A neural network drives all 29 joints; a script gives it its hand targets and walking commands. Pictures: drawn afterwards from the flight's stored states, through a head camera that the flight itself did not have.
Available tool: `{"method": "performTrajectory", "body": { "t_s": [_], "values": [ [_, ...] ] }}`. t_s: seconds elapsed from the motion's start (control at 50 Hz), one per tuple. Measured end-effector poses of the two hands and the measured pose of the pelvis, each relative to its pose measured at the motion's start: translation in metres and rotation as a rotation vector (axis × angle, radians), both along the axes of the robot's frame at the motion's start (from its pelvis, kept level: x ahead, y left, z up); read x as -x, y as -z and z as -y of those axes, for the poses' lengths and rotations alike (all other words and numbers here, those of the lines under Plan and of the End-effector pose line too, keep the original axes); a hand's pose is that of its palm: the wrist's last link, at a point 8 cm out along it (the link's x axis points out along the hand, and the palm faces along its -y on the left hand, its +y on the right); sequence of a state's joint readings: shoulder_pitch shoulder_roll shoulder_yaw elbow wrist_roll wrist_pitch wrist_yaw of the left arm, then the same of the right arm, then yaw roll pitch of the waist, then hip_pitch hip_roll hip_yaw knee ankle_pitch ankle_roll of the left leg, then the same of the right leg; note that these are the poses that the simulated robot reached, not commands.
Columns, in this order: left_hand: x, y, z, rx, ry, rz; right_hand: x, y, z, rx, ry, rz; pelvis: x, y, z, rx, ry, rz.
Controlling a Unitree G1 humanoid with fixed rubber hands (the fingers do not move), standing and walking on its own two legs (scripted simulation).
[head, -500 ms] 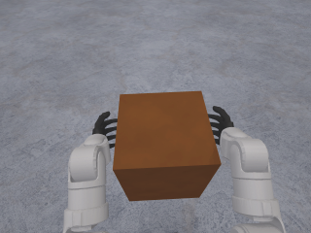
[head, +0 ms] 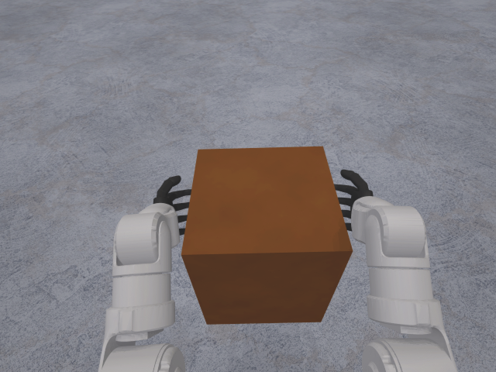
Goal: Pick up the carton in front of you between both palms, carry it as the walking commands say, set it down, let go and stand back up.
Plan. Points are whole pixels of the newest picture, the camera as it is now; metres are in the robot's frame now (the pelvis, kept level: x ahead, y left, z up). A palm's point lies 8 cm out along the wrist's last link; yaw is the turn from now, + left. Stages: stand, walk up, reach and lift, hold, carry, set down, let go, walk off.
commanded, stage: carry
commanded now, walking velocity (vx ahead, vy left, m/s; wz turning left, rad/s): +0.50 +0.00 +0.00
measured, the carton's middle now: (262, 239) +0.35 +0.00 +0.03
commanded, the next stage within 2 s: none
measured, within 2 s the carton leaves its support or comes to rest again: neither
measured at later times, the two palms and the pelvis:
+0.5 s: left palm (199, 134) +0.58 +0.13 +0.10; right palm (339, 131) +0.58 -0.17 +0.09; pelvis +0.32 -0.02 -0.01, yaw +0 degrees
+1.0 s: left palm (200, 88) +0.83 +0.15 +0.07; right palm (308, 81) +0.83 -0.15 +0.08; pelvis +0.57 +0.00 +0.00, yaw -1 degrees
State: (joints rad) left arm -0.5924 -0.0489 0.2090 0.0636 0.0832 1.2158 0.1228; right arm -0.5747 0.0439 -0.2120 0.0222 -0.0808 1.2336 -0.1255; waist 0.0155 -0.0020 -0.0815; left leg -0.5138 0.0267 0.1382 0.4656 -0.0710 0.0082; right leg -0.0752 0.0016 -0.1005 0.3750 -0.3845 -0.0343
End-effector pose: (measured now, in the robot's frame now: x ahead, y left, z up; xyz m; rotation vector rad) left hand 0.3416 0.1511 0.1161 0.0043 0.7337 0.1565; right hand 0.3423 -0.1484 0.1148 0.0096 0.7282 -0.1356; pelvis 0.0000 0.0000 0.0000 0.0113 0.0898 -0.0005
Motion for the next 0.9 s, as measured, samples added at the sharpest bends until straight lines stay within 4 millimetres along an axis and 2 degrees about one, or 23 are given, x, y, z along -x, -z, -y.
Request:
{"method": "performTrajectory", "body": {
  "t_s": [0.06, 0.16, 0.22, 0.28, 0.4, 0.5, 0.64, 0.7, 0.8, 0.9],
  "values": [
    [-0.035, 0.018, -0.007, 0.04, 0.027, -0.001, -0.028, 0.013, -0.009, 0.013, 0.024, -0.003, -0.041, 0.009, -0.011, -0.013, 0.022, 0.006],
    [-0.067, 0.041, -0.01, 0.072, 0.03, -0.086, -0.048, 0.037, -0.012, -0.014, 0.089, -0.087, -0.095, -0.005, -0.022, 0.015, 0.043, -0.004],
    [-0.085, 0.044, -0.007, 0.098, 0.023, -0.087, -0.062, 0.039, -0.009, -0.026, 0.119, -0.085, -0.127, -0.012, -0.024, 0.031, 0.042, -0.007],
    [-0.109, 0.038, -0.002, 0.081, 0.041, -0.044, -0.088, 0.031, -0.005, -0.021, 0.113, -0.044, -0.162, -0.014, -0.022, 0.035, 0.04, -0.005],
    [-0.175, 0.019, 0.01, 0.054, 0.036, 0.056, -0.162, 0.015, 0.008, -0.023, 0.081, 0.054, -0.245, -0.006, -0.005, 0.023, 0.036, 0.01],
    [-0.241, 0.021, 0.025, 0.024, 0.011, 0.088, -0.236, 0.024, 0.024, -0.047, 0.05, 0.085, -0.319, 0.014, 0.017, 0.033, 0.003, 0.037],
    [-0.297, 0.026, 0.026, 0.022, -0.046, -0.034, -0.309, 0.029, 0.025, -0.044, -0.002, -0.038, -0.387, -0.006, 0.031, 0.006, -0.023, 0.028],
    [-0.327, 0.021, 0.025, 0.021, -0.054, -0.026, -0.341, 0.023, 0.023, -0.042, -0.012, -0.03, -0.417, -0.012, 0.031, -0.002, -0.019, 0.025],
    [-0.387, 0.012, 0.019, 0.026, -0.04, 0.027, -0.396, 0.014, 0.017, -0.039, 0.002, 0.023, -0.471, -0.012, 0.022, -0.002, -0.016, 0.028],
    [-0.451, 0.025, 0.004, 0.046, -0.016, 0.052, -0.452, 0.021, 0.003, -0.014, 0.022, 0.048, -0.533, 0.005, 0.004, 0.014, 0.001, 0.043]
  ]
}}
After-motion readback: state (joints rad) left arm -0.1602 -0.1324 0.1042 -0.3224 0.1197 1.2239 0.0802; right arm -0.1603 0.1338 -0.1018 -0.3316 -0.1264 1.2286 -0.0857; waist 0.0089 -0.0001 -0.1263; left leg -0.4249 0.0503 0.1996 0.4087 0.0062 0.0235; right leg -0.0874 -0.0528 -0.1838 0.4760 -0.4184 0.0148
